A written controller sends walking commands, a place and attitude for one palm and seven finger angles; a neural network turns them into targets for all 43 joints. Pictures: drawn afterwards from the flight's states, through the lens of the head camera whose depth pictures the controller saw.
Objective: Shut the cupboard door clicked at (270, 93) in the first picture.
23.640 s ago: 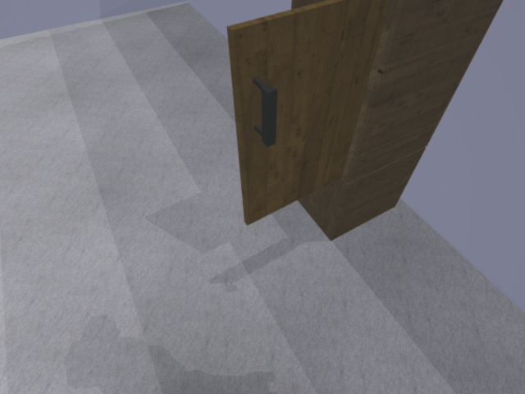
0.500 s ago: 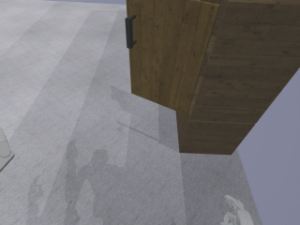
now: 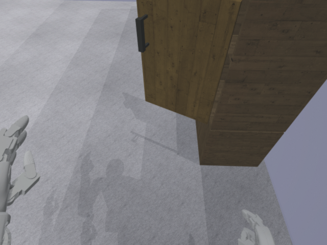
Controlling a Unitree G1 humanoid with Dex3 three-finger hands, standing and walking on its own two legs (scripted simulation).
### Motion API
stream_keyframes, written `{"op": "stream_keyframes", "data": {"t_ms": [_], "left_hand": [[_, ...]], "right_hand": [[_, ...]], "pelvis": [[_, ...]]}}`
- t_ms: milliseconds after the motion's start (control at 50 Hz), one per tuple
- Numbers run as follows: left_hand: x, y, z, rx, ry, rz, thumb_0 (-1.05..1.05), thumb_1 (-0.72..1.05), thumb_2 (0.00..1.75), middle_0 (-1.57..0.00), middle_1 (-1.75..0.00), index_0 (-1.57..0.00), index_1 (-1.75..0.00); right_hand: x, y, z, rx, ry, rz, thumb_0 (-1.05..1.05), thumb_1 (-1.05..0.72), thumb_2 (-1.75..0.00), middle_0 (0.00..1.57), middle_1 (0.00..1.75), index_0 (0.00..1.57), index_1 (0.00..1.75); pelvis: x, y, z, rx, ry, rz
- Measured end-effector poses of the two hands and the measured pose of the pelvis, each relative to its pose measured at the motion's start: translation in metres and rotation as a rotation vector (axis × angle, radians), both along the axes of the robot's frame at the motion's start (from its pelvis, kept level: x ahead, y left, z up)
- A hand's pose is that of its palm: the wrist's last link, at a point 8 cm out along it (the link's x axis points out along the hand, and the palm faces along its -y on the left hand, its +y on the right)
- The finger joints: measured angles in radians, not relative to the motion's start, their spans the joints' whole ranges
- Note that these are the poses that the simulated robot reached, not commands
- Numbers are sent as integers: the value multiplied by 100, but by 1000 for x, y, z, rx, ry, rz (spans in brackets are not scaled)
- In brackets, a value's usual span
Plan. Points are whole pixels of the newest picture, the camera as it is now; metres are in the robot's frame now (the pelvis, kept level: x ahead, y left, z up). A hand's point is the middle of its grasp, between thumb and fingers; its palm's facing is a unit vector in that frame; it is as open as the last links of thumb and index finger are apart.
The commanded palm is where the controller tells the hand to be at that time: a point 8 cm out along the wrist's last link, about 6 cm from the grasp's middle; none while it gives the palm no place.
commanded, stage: let the arm hang, fingers relaxed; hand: left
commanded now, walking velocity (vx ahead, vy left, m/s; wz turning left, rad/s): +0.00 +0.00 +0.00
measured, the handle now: (143, 33) +0.87 +0.12 +0.09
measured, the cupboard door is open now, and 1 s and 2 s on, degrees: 64 64 64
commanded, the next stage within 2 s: look to check the result in 1.06 s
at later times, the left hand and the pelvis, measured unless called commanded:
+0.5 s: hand out of the picture -0.07 +0.21 -0.17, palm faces +0.04 -0.97 -0.23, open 7.2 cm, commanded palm none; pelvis -0.04 +0.02 +0.01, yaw +1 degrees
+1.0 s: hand out of the picture -0.05 +0.16 -0.17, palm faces +0.04 -0.99 -0.15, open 7.4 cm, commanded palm none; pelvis -0.03 +0.01 +0.01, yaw +0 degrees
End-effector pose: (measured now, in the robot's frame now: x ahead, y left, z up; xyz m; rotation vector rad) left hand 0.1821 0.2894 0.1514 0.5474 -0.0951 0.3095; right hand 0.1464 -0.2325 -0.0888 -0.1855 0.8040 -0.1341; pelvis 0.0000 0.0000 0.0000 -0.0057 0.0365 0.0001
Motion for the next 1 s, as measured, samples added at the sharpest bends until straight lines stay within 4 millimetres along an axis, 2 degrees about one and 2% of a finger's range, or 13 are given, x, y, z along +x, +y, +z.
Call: {"op": "stream_keyframes", "data": {"t_ms": [60, 100, 140, 180, 220, 260, 320, 400, 480, 560, 680, 1000], "left_hand": [[5, 3, -80, -102, 333, 15, 1, 89, 90, -20, -30, -20, -30], [-8, -2, -140, -180, 577, 40, 1, 90, 90, -20, -30, -20, -30], [-34, -14, -190, -254, 787, 54, 1, 90, 90, -20, -30, -20, -30], [-66, -30, -231, -334, 950, 67, 1, 90, 90, -20, -30, -20, -30], [-100, -46, -263, -418, 1083, 84, 1, 90, 90, -20, -30, -20, -30], [-134, -60, -285, -497, 1193, 112, 1, 91, 90, -20, -30, -20, -30], [-171, -52, -295, -543, 1258, 210, -1, 97, 90, -21, -30, -21, -30], [-215, -40, -295, -548, 1366, 285, -1, 97, 90, -20, -30, -20, -30], [-250, -31, -287, -532, 1448, 349, 0, 94, 90, -20, -30, -20, -30], [-270, -27, -279, -515, 1490, 388, 1, 93, 90, -20, -30, -20, -30], [-274, -33, -278, -518, 1495, 389, 1, 91, 90, -20, -30, -20, -30], [-236, -77, -292, -588, 1444, 277, 1, 91, 90, -20, -30, -20, -30]], "right_hand": [[-7, -7, -18, -2, 49, 45, 1, -90, -90, 21, 30, 20, 30], [-15, -13, -27, -7, 84, 40, 1, -90, -90, 21, 30, 20, 30], [-29, -16, -31, -16, 124, 26, 1, -90, -90, 21, 30, 20, 30], [-47, -18, -32, -32, 180, 13, 1, -91, -90, 20, 30, 20, 30], [-69, -18, -32, -50, 252, 4, 1, -91, -90, 20, 30, 20, 30], [-92, -17, -31, -65, 332, -5, 1, -91, -90, 20, 30, 20, 30], [-125, -12, -31, -72, 447, -11, 1, -91, -90, 20, 30, 20, 30], [-156, -2, -34, -52, 540, -36, 1, -91, -90, 20, 30, 20, 30], [-173, 11, -41, -6, 572, -59, 1, -91, -90, 20, 30, 20, 30], [-181, 25, -49, 41, 576, -72, 0, -91, -90, 20, 30, 20, 30], [-190, 35, -54, 78, 585, -91, 1, -92, -90, 20, 30, 20, 30], [-213, 37, -52, 91, 633, -142, 0, -91, -90, 20, 30, 20, 30]], "pelvis": [[-8, 8, -6, 2, 4, 4], [-14, 12, -8, 1, -1, 2], [-19, 13, -8, 5, -8, 4], [-22, 12, -9, 11, -18, 9], [-25, 11, -8, 14, -29, 14], [-27, 10, -6, 9, -39, 18], [-31, 8, -2, -5, -45, 27], [-34, 11, 2, -15, -48, 29], [-36, 15, 6, -13, -53, 21], [-37, 18, 7, -7, -61, 11], [-37, 19, 8, 0, -70, -1], [-33, 11, 8, 5, -67, -9]]}}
